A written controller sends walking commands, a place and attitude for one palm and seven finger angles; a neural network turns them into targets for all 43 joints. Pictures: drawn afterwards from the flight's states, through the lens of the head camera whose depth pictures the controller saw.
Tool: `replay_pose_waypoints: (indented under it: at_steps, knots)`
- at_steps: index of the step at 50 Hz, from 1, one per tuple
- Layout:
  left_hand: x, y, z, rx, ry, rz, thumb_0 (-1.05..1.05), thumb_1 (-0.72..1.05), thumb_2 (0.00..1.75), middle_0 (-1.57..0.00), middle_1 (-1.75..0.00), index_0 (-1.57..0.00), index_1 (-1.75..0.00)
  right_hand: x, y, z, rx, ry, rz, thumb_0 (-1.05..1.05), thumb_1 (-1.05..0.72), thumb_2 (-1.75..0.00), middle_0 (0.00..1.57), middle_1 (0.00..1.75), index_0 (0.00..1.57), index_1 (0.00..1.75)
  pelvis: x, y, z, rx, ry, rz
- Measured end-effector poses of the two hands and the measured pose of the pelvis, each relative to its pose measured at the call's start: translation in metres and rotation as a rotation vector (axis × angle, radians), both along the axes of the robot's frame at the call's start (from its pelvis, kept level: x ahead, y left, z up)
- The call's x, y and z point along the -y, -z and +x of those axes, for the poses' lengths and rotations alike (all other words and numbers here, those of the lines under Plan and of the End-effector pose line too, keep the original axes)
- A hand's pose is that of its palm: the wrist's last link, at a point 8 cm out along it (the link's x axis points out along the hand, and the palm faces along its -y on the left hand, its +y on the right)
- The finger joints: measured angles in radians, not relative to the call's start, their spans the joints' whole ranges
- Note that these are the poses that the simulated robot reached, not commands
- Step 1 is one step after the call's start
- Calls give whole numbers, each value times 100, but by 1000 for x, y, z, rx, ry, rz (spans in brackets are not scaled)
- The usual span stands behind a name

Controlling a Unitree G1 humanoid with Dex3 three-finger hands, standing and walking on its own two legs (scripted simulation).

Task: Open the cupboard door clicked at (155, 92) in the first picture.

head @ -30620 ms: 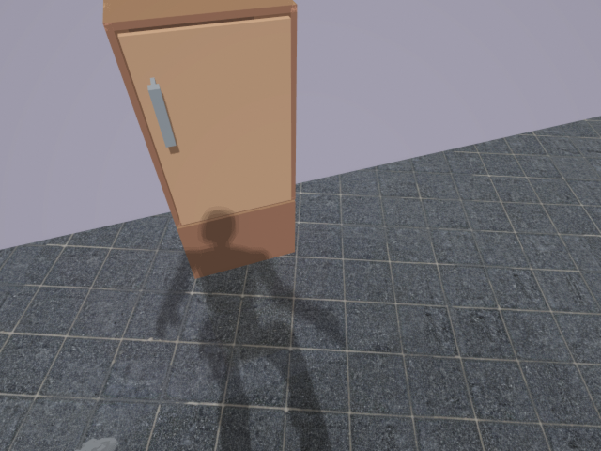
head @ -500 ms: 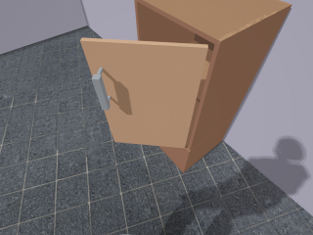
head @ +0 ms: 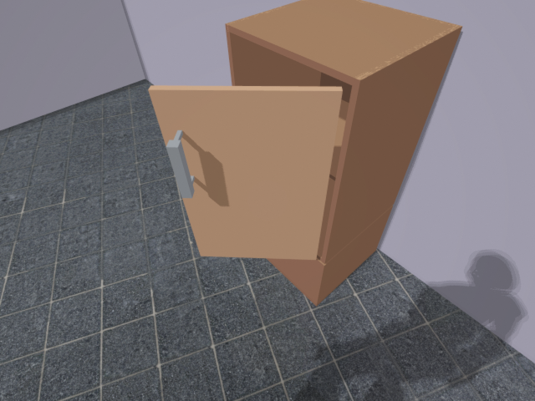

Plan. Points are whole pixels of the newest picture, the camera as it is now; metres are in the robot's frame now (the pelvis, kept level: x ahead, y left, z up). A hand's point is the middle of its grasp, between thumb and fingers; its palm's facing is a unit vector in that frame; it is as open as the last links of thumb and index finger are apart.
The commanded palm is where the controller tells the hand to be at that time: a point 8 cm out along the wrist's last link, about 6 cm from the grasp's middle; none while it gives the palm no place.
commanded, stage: come to a stop and stand still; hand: left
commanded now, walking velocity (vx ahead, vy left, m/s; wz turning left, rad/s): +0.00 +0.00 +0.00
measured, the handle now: (183, 164) +0.60 +0.23 +0.00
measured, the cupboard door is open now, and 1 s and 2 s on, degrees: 45 45 45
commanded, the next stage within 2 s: look again from close up in 0.14 s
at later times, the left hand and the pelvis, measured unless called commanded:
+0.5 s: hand out of the picture +0.01 +0.14 -0.17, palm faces +0.00 -0.98 -0.20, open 7.3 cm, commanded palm none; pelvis +0.02 -0.03 +0.00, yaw +0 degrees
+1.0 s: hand out of the picture +0.04 +0.13 -0.17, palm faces +0.04 -0.98 -0.22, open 7.3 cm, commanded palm none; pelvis +0.04 -0.04 +0.00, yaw +1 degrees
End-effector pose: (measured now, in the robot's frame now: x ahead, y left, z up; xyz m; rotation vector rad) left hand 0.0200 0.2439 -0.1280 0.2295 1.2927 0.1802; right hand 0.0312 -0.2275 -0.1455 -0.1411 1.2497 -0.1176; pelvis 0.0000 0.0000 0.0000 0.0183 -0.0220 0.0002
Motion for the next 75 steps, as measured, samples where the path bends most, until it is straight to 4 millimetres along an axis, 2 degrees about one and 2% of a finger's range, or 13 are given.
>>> replay_pose_waypoints:
  at_steps: [8,15,19,24,33,46,53,62,67,71,75]
  knots:
    - [10,-1,-19,-66,-8,-3,0,91,90,-20,-30,-20,-30,7,3,-38,-119,13,12,0,-91,-90,20,30,20,30,9,-3,-1,-15,0,5]
    - [34,4,-21,-99,-13,-44,0,90,90,-20,-30,-20,-30,13,3,-47,-169,25,15,0,-91,-90,20,30,20,30,19,-4,5,-15,1,6]
    - [49,8,-16,-98,-13,-68,0,90,90,-20,-30,-20,-30,15,2,-42,-172,29,16,0,-91,-90,20,30,20,30,24,-4,8,-15,1,5]
    - [56,11,-11,-101,-16,-72,1,92,90,-20,-30,-21,-30,17,1,-30,-155,31,19,0,-91,-90,20,30,20,30,31,-4,14,-14,1,4]
    - [62,10,-1,-90,-28,-66,1,92,90,-20,-30,-21,-30,25,2,-9,-137,22,14,0,-91,-90,20,30,20,30,39,-4,24,-18,-2,2]
    - [65,9,14,-77,-39,-57,1,91,90,-20,-30,-20,-30,35,2,7,-137,14,5,0,-91,-90,20,30,20,30,46,-4,36,-20,-5,1]
    - [56,11,18,-57,-79,-54,0,91,90,-20,-30,-21,-30,33,4,14,-151,4,-7,0,-91,-90,20,30,20,30,37,0,42,-21,-22,-6]
    - [20,20,16,-102,-105,-49,0,90,90,-20,-30,-21,-30,10,-1,34,-110,-5,-34,0,-91,-90,20,30,20,30,8,4,51,-31,-10,18]
    - [11,15,37,-98,-63,-31,0,91,90,-20,-30,-20,-30,-6,2,32,-108,8,-6,0,-91,-90,20,30,20,30,4,3,55,-34,0,23]
    - [19,13,62,-46,-42,-32,0,91,90,-20,-30,-20,-30,-10,9,25,-149,17,19,0,-92,-90,20,30,20,30,9,4,62,-26,-1,30]
    - [28,9,77,-22,-21,-24,1,93,90,-20,-30,-20,-30,-8,11,24,-171,49,40,1,-92,-90,20,30,20,30,16,2,68,-16,2,12]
